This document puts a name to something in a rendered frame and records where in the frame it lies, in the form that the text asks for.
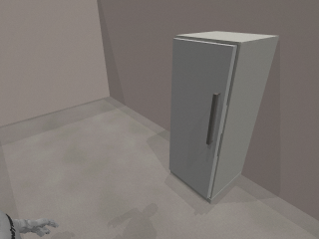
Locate humanoid robot torso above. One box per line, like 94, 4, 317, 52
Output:
0, 210, 22, 239

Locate fridge door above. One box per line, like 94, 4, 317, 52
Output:
168, 38, 237, 199

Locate handle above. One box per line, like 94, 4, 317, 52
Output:
206, 93, 221, 145

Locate robot left hand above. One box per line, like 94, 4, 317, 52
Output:
31, 218, 59, 237

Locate left robot forearm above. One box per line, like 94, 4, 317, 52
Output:
11, 218, 37, 234

